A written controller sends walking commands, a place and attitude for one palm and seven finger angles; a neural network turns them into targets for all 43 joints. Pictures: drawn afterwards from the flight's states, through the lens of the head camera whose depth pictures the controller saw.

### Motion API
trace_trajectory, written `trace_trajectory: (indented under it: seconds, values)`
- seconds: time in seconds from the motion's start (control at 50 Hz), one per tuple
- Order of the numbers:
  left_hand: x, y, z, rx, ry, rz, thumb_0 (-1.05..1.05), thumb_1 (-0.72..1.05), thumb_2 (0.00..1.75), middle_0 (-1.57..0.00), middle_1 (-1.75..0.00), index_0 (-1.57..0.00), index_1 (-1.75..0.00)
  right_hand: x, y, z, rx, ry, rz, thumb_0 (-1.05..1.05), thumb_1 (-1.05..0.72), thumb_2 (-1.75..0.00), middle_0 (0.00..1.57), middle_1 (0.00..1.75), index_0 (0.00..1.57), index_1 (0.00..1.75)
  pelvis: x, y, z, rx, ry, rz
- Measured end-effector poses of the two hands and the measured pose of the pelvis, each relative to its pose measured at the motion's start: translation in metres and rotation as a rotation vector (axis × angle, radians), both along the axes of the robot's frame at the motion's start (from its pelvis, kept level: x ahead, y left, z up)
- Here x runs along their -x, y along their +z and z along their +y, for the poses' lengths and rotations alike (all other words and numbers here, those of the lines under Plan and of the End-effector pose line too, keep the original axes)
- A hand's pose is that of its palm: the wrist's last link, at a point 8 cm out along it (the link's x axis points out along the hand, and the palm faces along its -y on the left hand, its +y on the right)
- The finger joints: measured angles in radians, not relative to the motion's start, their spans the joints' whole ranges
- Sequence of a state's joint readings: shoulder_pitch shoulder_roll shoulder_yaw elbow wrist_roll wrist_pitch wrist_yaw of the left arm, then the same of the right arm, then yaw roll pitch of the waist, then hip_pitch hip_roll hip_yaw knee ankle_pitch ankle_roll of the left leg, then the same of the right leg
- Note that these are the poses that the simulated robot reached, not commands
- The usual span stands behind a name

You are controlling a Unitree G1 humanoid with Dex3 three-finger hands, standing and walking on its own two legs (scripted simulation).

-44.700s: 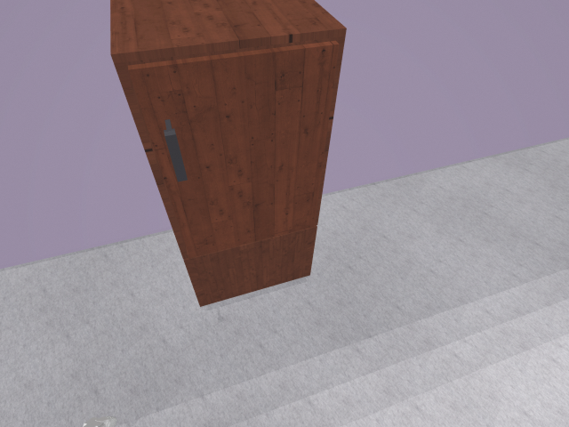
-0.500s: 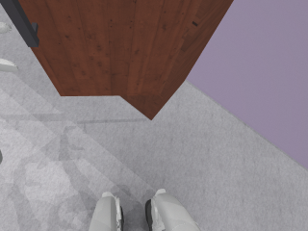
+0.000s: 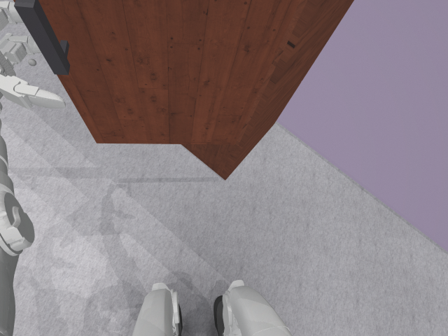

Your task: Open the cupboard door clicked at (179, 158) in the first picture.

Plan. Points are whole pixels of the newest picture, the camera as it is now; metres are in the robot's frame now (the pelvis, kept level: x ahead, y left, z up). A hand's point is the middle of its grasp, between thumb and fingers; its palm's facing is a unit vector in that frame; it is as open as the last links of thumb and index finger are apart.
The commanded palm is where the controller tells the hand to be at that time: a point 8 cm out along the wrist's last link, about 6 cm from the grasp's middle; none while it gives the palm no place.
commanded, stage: slide the fingers in behind the handle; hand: left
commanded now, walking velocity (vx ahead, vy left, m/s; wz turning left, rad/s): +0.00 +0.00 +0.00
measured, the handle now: (48, 29) +0.58 +0.23 +0.09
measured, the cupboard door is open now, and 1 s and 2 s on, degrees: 43 43 43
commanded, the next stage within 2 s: move the hooked fingers beside the handle in 1.12 s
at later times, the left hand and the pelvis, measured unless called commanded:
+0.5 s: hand (45, 67) +0.52 +0.23 +0.08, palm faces +0.00 -1.00 -0.01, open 13.9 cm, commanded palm +0.51 +0.25 +0.08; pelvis +0.00 +0.00 +0.00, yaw +0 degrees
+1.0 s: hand (51, 71) +0.52 +0.22 +0.08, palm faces +0.03 -1.00 -0.02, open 13.9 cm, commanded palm +0.51 +0.23 +0.08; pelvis +0.00 +0.00 +0.00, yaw +2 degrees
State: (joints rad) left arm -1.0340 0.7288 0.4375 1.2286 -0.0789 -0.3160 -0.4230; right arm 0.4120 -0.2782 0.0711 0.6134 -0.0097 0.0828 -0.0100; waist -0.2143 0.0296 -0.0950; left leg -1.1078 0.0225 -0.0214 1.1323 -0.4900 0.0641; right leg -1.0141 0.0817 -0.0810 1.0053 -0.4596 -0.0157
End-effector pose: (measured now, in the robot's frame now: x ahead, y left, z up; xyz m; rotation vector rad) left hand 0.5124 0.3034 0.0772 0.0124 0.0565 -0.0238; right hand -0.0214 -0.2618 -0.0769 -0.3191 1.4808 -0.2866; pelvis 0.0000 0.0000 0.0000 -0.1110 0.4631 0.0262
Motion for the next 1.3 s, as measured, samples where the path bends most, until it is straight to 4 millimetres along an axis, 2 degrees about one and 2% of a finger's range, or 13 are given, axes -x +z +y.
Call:
trace_trajectory:
  seconds: [0.16, 0.54, 0.96, 1.3]
  values:
    - [0.001, 0.000, -0.013, 0.014, 0.010, 0.013, -0.01, -0.49, 0.30, -0.29, -1.20, -0.31, -1.21, -0.006, 0.000, 0.001, -0.014, -0.009, -0.036, 0.00, -0.90, -0.90, 0.20, 0.30, 0.21, 0.30, -0.002, 0.003, -0.001, -0.008, -0.007, -0.016]
    - [0.010, 0.000, -0.019, 0.009, 0.031, -0.007, -0.01, -0.49, 0.30, -0.21, -1.18, -0.30, -1.20, -0.004, -0.003, -0.005, -0.021, 0.001, -0.022, 0.00, -0.91, -0.90, 0.20, 0.30, 0.21, 0.30, -0.001, 0.003, -0.004, -0.015, 0.001, -0.026]
    - [0.018, 0.001, -0.029, -0.012, 0.052, -0.008, -0.01, -0.49, 0.30, -0.10, -1.16, -0.30, -1.20, -0.020, -0.007, -0.001, -0.048, 0.044, -0.044, 0.00, -0.91, -0.90, 0.20, 0.30, 0.21, 0.30, -0.003, 0.005, -0.004, -0.013, 0.029, -0.035]
    - [0.013, 0.000, -0.024, 0.004, 0.048, -0.014, -0.01, -0.49, 0.30, -0.16, -1.20, -0.30, -1.20, -0.018, -0.007, -0.004, -0.035, 0.042, -0.037, 0.00, -0.91, -0.90, 0.20, 0.30, 0.21, 0.30, -0.002, 0.002, -0.005, -0.013, 0.025, -0.024]
